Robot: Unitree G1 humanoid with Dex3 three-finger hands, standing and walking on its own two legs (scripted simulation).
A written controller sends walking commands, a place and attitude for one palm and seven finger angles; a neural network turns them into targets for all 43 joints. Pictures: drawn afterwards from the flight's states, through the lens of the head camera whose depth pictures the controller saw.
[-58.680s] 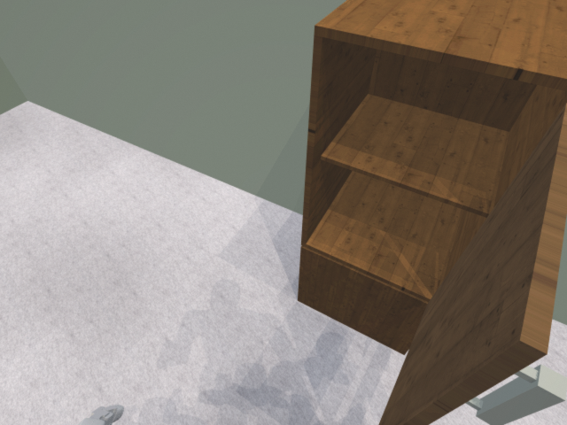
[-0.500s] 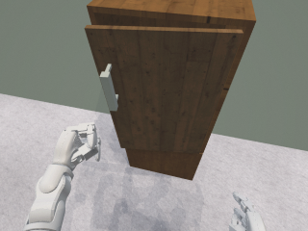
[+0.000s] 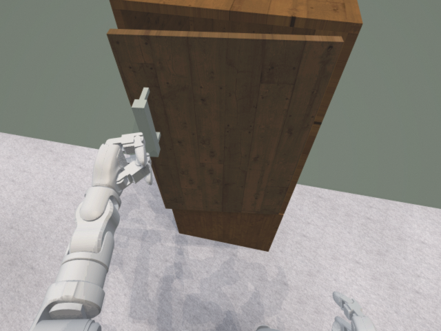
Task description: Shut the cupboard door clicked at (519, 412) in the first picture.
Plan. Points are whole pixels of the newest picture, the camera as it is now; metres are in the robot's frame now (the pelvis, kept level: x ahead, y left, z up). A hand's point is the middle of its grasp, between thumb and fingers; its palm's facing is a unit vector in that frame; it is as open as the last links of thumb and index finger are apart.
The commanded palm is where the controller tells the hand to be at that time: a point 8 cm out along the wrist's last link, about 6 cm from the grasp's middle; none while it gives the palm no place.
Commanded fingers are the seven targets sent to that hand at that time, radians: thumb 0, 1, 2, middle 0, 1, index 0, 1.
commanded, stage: bring the fist close to the handle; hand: left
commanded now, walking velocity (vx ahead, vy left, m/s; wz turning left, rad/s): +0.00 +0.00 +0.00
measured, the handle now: (149, 123) +0.49 +0.16 +0.09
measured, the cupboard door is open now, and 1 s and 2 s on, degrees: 9 5 0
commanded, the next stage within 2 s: push the door shut along its arc in 0.48 s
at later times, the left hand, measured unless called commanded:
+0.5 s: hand (149, 162) +0.39 +0.14 +0.09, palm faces -0.03 -1.00 -0.02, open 3.1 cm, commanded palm +0.37 +0.19 +0.09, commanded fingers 0.00 0.90 0.90 -1.30 -1.50 -1.30 -1.50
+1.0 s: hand (158, 141) +0.44 +0.13 +0.09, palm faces -0.14 -0.99 -0.03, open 3.1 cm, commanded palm +0.43 +0.18 +0.09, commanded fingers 0.00 0.90 0.90 -1.30 -1.50 -1.30 -1.50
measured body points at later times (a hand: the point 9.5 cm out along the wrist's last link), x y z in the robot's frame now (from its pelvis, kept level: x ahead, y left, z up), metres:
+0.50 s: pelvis -0.01 +0.00 +0.00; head +0.04 -0.01 +0.45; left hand +0.39 +0.20 +0.09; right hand +0.09 -0.26 -0.11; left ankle -0.01 +0.10 -0.70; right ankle +0.02 -0.10 -0.70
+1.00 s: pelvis -0.02 +0.00 -0.01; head +0.05 +0.00 +0.44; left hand +0.44 +0.19 +0.10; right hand +0.06 -0.26 -0.12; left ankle -0.01 +0.10 -0.70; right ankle +0.02 -0.10 -0.70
